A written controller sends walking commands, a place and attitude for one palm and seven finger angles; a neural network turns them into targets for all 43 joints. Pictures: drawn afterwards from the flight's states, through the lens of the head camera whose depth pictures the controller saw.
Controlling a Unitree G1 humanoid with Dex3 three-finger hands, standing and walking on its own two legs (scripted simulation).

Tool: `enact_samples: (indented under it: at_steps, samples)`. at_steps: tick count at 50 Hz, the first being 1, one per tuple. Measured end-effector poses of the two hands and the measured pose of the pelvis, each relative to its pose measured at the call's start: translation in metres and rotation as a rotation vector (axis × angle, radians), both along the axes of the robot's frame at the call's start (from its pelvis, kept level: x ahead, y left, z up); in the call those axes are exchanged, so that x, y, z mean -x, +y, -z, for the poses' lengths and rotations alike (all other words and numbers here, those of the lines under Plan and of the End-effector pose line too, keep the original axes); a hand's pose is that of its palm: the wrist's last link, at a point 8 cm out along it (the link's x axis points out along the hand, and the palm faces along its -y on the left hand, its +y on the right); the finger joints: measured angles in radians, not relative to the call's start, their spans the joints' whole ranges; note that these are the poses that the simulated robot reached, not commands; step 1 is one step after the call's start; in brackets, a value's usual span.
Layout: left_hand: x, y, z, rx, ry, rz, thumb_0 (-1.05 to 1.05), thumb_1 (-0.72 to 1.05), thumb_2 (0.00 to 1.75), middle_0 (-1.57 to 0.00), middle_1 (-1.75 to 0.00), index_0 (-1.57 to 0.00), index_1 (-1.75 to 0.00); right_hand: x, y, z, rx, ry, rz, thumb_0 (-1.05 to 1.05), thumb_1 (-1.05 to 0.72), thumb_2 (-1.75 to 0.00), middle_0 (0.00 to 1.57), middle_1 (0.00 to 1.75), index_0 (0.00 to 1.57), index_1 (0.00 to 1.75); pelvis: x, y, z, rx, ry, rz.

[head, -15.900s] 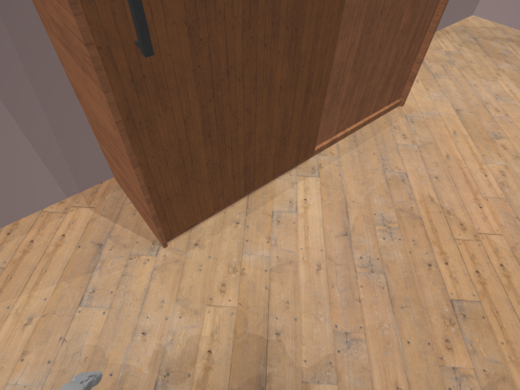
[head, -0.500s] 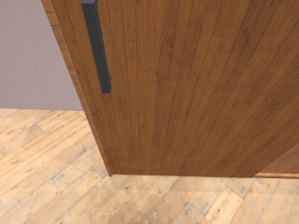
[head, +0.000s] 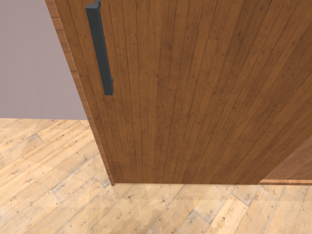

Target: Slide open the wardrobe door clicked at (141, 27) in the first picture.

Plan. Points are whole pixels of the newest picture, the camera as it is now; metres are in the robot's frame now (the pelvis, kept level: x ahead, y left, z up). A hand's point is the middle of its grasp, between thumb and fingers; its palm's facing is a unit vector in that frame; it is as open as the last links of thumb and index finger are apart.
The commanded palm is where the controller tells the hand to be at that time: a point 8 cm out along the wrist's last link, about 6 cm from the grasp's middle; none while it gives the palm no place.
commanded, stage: come to a stop and stand still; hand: left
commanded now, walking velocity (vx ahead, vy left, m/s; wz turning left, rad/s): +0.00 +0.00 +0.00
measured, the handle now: (103, 52) +0.50 +0.18 +0.21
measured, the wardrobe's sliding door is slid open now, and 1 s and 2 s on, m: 0.00 0.00 0.00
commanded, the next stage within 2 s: look again from close up in 1.08 s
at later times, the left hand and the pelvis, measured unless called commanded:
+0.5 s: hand out of the picture +0.04 +0.20 -0.19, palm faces +0.04 -0.98 -0.20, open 7.4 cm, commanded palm none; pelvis +0.01 +0.02 -0.01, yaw +1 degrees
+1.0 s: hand out of the picture -0.03 +0.21 -0.18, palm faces +0.04 -0.98 -0.21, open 7.4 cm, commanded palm none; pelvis -0.02 +0.03 -0.01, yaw +1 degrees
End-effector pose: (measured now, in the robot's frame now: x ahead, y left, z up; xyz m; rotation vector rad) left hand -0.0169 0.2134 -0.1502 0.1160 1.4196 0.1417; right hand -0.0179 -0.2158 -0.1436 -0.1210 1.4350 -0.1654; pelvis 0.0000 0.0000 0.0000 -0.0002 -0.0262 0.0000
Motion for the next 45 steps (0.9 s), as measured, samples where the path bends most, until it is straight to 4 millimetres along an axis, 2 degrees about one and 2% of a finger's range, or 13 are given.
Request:
enact_samples:
  at_steps: [7, 12, 15, 19, 24, 29, 36, 45]
  samples:
    - [0.008, 0.001, 0.0, 0.002, 0.026, -0.005, 0.01, 0.91, 0.9, -0.2, -0.3, -0.2, -0.29, 0.029, 0.014, 0.0, -0.024, 0.072, 0.029, 0.0, -0.91, -0.9, 0.2, 0.3, 0.2, 0.3, 0.0, 0.003, 0.0, 0.002, 0.006, 0.0]
    - [0.004, 0.005, 0.001, 0.002, 0.02, 0.018, 0.01, 0.91, 0.9, -0.2, -0.3, -0.2, -0.29, 0.032, 0.02, 0.001, -0.033, 0.071, 0.027, 0.0, -0.91, -0.9, 0.2, 0.3, 0.2, 0.3, 0.0, 0.006, 0.002, -0.001, 0.009, -0.007]
    - [-0.004, 0.013, 0.003, -0.023, -0.011, 0.023, 0.01, 0.91, 0.9, -0.2, -0.3, -0.2, -0.29, 0.021, 0.016, 0.006, -0.011, 0.02, 0.029, 0.01, -0.91, -0.9, 0.21, 0.3, 0.2, 0.3, -0.002, 0.009, 0.007, 0.006, 0.019, -0.014]
    - [-0.022, 0.024, 0.006, -0.042, -0.077, 0.018, 0.01, 0.91, 0.9, -0.2, -0.3, -0.2, -0.29, -0.005, 0.011, 0.01, 0.014, -0.06, 0.019, 0.01, -0.91, -0.9, 0.2, 0.3, 0.2, 0.3, -0.008, 0.013, 0.012, 0.014, 0.022, -0.018]
    - [-0.045, 0.032, 0.007, -0.041, -0.159, 0.017, 0.01, 0.91, 0.9, -0.2, -0.3, -0.2, -0.29, -0.038, 0.011, 0.005, 0.038, -0.163, -0.004, 0.01, -0.91, -0.9, 0.2, 0.3, 0.2, 0.3, -0.012, 0.019, 0.013, 0.014, 0.007, -0.013]
    - [-0.056, 0.039, 0.002, -0.05, -0.209, 0.02, 0.01, 0.92, 0.9, -0.2, -0.3, -0.2, -0.29, -0.056, 0.01, 0.001, 0.053, -0.223, -0.026, 0.01, -0.92, -0.9, 0.2, 0.3, 0.2, 0.3, -0.009, 0.025, 0.013, 0.013, -0.009, -0.007]
    - [-0.041, 0.045, -0.001, -0.055, -0.187, 0.027, 0.01, 0.91, 0.9, -0.2, -0.3, -0.2, -0.29, -0.055, 0.013, -0.001, 0.045, -0.233, -0.039, 0.01, -0.92, -0.9, 0.2, 0.3, 0.2, 0.3, 0.002, 0.03, 0.011, 0.01, -0.017, -0.003]
    - [0.001, 0.047, -0.002, -0.052, -0.089, 0.012, 0.01, 0.91, 0.9, -0.2, -0.3, -0.2, -0.29, -0.023, 0.018, 0.002, 0.022, -0.146, -0.036, 0.01, -0.91, -0.9, 0.2, 0.3, 0.2, 0.3, 0.014, 0.032, 0.008, 0.008, -0.01, -0.009]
